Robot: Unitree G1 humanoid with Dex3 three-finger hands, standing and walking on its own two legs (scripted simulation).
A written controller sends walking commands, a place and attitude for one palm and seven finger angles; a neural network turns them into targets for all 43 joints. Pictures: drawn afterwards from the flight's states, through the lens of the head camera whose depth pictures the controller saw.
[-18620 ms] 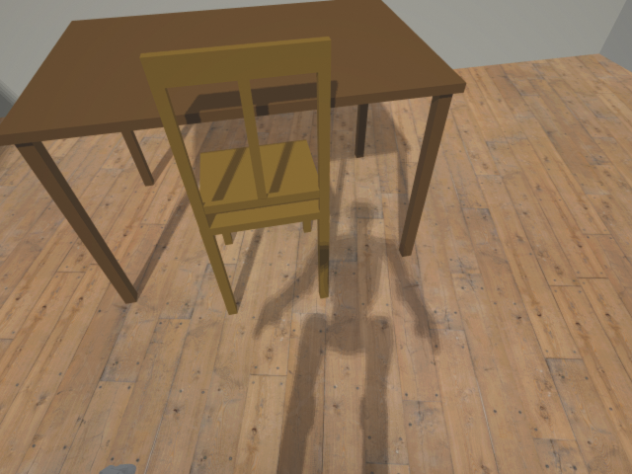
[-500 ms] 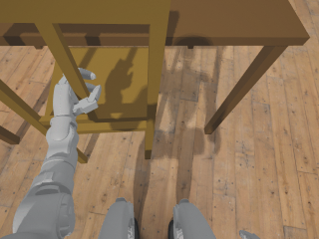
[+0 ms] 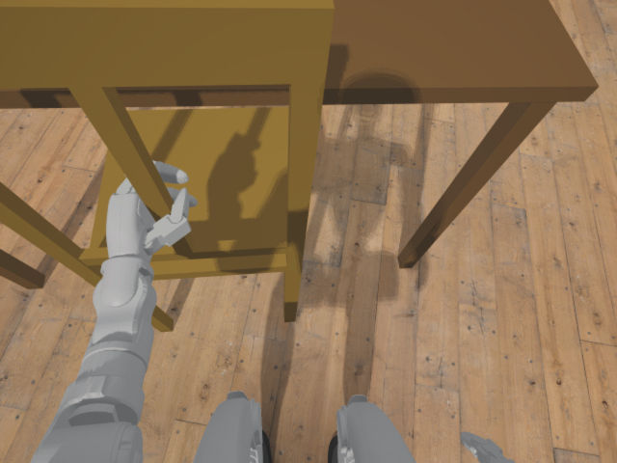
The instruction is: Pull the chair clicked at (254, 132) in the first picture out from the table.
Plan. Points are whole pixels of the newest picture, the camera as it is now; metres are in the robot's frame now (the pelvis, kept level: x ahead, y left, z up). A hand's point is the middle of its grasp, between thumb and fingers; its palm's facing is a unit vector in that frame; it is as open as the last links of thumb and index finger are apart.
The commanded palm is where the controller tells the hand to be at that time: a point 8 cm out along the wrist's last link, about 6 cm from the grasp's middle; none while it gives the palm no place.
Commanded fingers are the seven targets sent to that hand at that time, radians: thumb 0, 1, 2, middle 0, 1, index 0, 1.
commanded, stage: hook a spindle and tug to test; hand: left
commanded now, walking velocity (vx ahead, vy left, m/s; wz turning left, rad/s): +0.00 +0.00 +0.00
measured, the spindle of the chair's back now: (152, 191) +0.43 +0.19 +0.05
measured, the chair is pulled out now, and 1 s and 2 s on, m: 0.02 0.04 0.04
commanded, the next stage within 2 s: open the thumb and straighten the fingers in 0.16 s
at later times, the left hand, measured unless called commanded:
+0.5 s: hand (179, 233) +0.40 +0.16 +0.01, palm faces +0.06 -1.00 -0.04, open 7.6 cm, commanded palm +0.38 +0.21 +0.01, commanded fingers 0.00 -0.55 0.20 -0.43 -1.23 -0.43 -1.23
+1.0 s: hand (175, 222) +0.41 +0.17 +0.01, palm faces +0.08 -1.00 -0.04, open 17.1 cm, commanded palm +0.38 +0.21 +0.01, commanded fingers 0.00 -0.55 0.20 0.00 0.00 0.00 0.00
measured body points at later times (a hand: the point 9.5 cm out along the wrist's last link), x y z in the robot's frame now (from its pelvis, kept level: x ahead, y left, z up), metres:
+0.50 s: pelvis -0.01 -0.01 +0.00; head +0.13 +0.01 +0.43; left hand +0.39 +0.21 +0.01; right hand +0.11 -0.26 -0.13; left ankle +0.02 +0.09 -0.63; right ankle +0.00 -0.12 -0.63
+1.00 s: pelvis -0.03 -0.01 -0.02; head +0.10 +0.01 +0.41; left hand +0.40 +0.22 +0.01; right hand +0.04 -0.27 -0.14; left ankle +0.02 +0.09 -0.63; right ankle +0.00 -0.12 -0.63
